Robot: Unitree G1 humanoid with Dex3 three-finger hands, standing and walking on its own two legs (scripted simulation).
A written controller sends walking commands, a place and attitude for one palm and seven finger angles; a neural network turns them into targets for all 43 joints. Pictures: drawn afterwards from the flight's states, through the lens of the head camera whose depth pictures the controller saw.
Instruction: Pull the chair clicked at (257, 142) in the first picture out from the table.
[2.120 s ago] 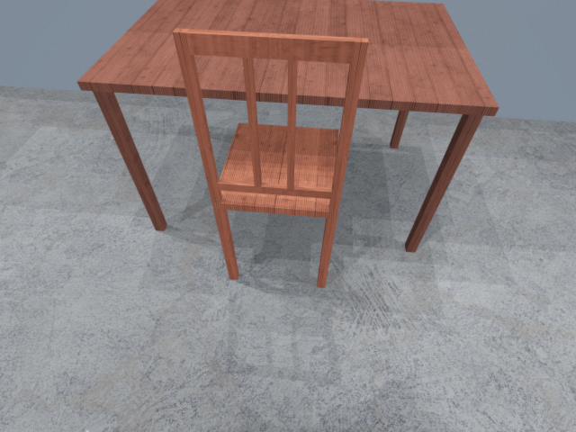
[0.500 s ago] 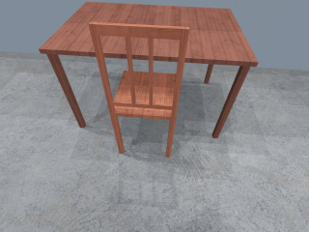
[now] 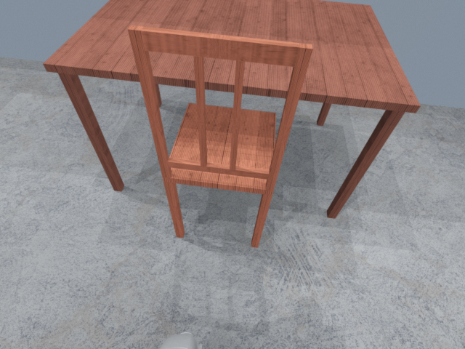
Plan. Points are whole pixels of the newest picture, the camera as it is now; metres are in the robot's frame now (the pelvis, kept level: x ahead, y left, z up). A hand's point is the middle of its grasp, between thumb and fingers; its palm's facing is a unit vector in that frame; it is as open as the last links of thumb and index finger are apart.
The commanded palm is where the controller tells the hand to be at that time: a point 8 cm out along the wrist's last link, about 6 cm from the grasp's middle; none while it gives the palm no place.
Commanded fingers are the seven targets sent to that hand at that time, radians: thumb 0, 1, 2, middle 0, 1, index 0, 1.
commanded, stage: take the last steps up to it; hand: left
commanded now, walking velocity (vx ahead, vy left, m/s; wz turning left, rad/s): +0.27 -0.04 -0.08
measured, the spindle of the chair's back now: (201, 119) +0.66 +0.15 -0.03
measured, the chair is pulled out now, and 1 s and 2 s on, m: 0.00 0.00 0.00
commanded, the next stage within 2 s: come to a stop and stand still in 0.34 s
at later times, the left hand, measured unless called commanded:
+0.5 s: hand (167, 282) +0.26 +0.16 -0.16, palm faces -0.04 -0.98 -0.22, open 7.3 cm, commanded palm none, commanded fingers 0.00 0.90 0.90 -0.20 -0.30 -0.20 -0.30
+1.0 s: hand (158, 289) +0.25 +0.18 -0.16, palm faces -0.03 -0.97 -0.24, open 7.3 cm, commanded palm none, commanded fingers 0.00 0.90 0.90 -0.20 -0.30 -0.20 -0.30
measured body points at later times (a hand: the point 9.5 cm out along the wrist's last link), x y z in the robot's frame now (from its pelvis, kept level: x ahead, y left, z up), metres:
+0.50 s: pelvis +0.16 -0.02 +0.00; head +0.18 -0.03 +0.45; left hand +0.27 +0.22 -0.14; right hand +0.10 -0.24 -0.17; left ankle +0.10 +0.11 -0.69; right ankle +0.21 -0.12 -0.73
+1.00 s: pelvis +0.19 -0.01 +0.01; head +0.24 -0.01 +0.46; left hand +0.25 +0.23 -0.14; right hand +0.25 -0.25 -0.14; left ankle +0.23 +0.10 -0.73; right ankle +0.15 -0.12 -0.71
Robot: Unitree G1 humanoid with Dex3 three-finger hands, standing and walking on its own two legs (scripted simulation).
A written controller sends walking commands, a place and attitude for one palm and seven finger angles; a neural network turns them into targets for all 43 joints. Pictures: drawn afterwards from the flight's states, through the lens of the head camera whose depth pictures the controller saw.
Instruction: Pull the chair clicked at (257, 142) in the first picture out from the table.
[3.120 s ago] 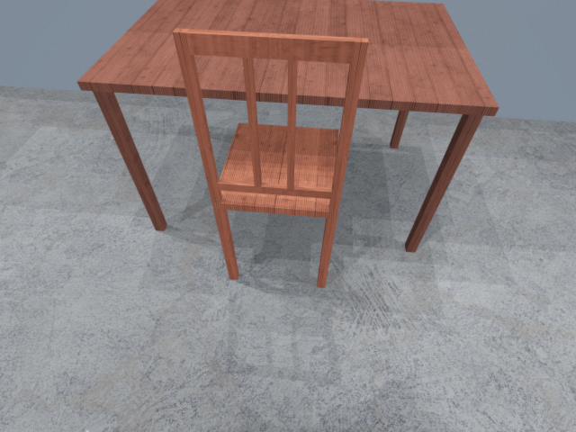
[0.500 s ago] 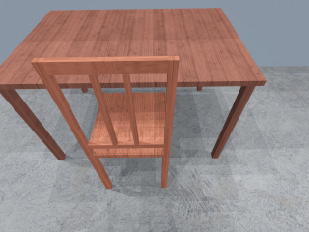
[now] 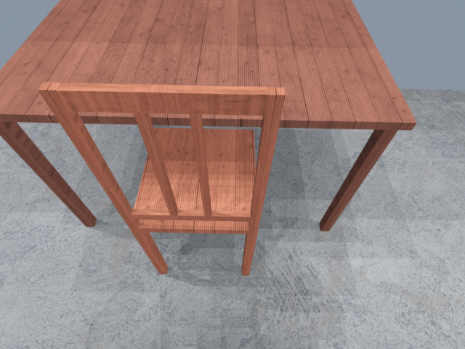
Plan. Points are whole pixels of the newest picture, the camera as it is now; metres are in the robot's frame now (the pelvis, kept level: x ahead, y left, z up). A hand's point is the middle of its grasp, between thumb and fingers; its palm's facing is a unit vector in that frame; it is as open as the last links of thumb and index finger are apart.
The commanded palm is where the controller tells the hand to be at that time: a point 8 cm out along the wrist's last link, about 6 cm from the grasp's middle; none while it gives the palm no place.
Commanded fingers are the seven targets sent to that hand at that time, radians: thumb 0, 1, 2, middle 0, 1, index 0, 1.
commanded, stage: come to a stop and stand still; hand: left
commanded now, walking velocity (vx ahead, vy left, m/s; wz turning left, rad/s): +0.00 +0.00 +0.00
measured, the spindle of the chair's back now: (161, 173) +0.46 +0.20 -0.04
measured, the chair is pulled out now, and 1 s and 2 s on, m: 0.00 0.00 0.00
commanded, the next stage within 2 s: look again from close up in 1.50 s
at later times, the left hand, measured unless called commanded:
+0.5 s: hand out of the picture +0.03 +0.17 -0.17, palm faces +0.03 -0.98 -0.22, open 7.3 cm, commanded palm none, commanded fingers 0.00 0.90 0.90 -0.20 -0.30 -0.20 -0.30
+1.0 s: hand out of the picture -0.03 +0.20 -0.18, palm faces +0.00 -0.98 -0.19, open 7.3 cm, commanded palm none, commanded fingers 0.00 0.90 0.90 -0.20 -0.30 -0.20 -0.30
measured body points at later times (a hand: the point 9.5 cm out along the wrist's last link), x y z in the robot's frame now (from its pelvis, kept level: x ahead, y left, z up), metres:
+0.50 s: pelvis -0.03 -0.01 +0.00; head -0.01 +0.00 +0.45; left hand +0.03 +0.23 -0.15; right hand +0.05 -0.24 -0.15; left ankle -0.01 +0.10 -0.74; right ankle -0.03 -0.12 -0.74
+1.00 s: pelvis -0.03 +0.02 +0.00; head -0.01 +0.04 +0.45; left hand -0.03 +0.25 -0.16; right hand -0.01 -0.21 -0.15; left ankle -0.01 +0.10 -0.74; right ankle -0.03 -0.12 -0.74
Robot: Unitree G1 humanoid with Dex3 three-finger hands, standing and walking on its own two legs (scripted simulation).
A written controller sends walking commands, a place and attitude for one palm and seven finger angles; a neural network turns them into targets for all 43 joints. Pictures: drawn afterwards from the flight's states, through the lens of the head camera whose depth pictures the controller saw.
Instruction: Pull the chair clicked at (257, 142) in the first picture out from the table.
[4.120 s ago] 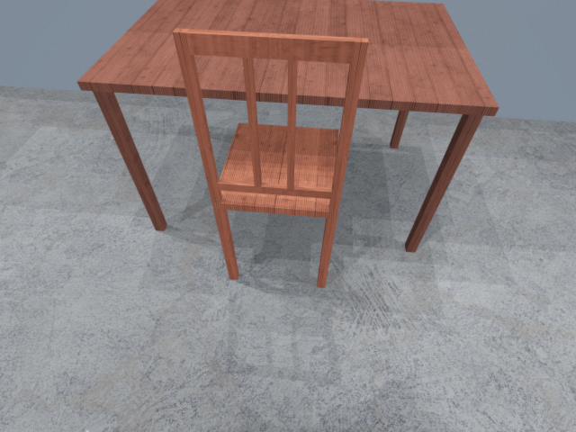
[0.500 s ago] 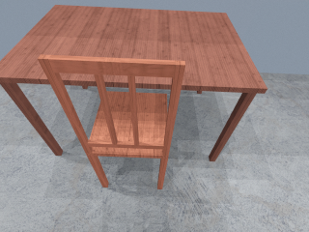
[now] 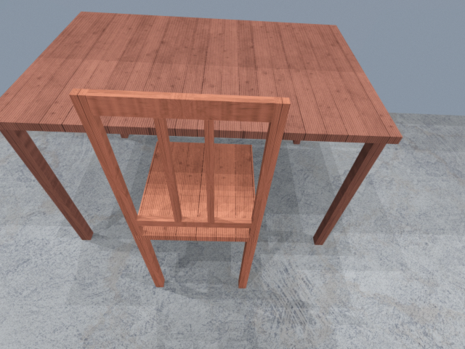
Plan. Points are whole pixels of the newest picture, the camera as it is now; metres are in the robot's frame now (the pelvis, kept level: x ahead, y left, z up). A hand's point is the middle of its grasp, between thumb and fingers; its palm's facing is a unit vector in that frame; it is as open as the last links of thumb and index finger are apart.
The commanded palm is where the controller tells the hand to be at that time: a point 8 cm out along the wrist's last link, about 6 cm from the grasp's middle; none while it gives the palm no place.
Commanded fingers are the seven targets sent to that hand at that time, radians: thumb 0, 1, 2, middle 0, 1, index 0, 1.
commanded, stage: come to a stop and stand still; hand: left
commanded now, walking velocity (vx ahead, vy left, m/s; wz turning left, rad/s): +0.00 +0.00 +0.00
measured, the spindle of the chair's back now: (170, 177) +0.48 +0.18 -0.05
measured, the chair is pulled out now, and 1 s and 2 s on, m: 0.00 0.00 0.00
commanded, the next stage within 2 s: look again from close up in 0.50 s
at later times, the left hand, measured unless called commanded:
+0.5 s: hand out of the picture -0.01 +0.19 -0.18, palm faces +0.01 -0.98 -0.18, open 7.3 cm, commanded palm none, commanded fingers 0.00 0.90 0.90 -0.20 -0.30 -0.20 -0.30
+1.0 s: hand out of the picture +0.00 +0.18 -0.18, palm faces +0.01 -0.98 -0.17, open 7.3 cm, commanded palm none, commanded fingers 0.00 0.90 0.90 -0.20 -0.30 -0.20 -0.30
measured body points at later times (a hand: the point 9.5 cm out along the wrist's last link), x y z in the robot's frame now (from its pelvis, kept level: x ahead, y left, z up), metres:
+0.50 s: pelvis +0.01 +0.02 +0.00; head +0.02 +0.04 +0.45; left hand -0.01 +0.24 -0.17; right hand +0.01 -0.20 -0.15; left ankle +0.01 +0.08 -0.74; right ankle -0.01 -0.14 -0.74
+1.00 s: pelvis +0.01 +0.02 +0.00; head +0.03 +0.02 +0.45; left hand +0.00 +0.23 -0.16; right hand +0.00 -0.20 -0.16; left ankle +0.01 +0.08 -0.74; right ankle -0.01 -0.14 -0.74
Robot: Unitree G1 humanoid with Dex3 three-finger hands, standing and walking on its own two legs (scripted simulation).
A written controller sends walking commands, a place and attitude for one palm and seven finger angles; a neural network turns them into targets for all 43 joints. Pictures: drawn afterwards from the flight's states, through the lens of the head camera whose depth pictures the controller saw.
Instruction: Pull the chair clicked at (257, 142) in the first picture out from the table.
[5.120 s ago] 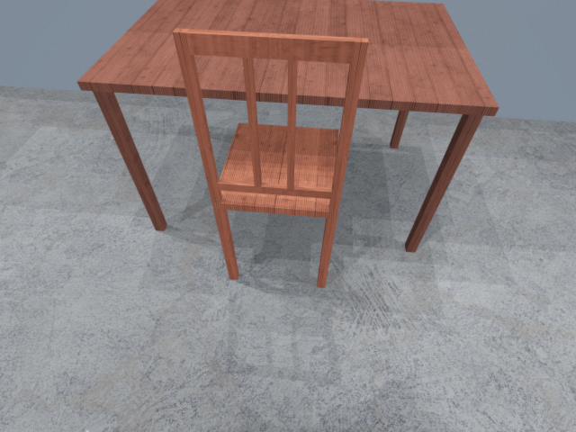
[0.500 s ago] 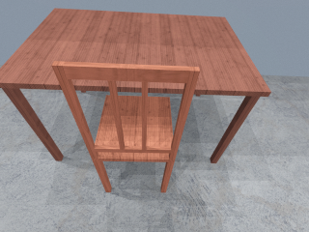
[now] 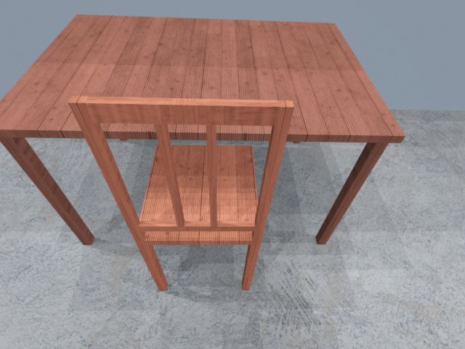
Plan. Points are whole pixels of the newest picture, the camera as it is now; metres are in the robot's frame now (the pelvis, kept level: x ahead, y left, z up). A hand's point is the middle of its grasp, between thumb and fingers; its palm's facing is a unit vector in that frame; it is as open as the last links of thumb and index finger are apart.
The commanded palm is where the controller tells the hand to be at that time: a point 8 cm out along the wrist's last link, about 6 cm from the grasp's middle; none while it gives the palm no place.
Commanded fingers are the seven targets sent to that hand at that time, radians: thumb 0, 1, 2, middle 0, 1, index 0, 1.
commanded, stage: look again from close up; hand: left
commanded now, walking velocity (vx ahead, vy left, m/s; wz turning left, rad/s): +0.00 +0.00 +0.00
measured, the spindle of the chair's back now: (172, 183) +0.47 +0.17 -0.05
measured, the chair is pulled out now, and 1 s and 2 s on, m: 0.00 0.00 0.00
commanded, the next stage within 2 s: raise the hand toward the chair's back in 0.34 s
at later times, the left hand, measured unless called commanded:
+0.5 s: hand out of the picture +0.02 +0.16 -0.16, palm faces +0.13 -0.97 -0.20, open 7.3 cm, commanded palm +0.10 +0.20 -0.07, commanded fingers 0.00 0.81 0.86 -0.19 -0.29 -0.19 -0.29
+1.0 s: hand out of the picture +0.13 +0.15 -0.06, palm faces +0.21 -0.98 -0.07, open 10.4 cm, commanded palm +0.12 +0.20 -0.06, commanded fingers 0.00 0.22 0.61 -0.13 -0.19 -0.13 -0.19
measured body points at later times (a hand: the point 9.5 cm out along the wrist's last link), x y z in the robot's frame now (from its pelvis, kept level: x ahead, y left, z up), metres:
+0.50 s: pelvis +0.00 -0.01 +0.00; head +0.01 -0.01 +0.45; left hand +0.01 +0.21 -0.15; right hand +0.00 -0.24 -0.15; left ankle +0.00 +0.06 -0.74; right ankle -0.01 -0.15 -0.74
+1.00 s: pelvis -0.04 -0.07 -0.11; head +0.02 -0.05 +0.33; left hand +0.11 +0.21 -0.06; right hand +0.23 -0.28 -0.15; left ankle +0.00 +0.06 -0.74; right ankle -0.01 -0.15 -0.74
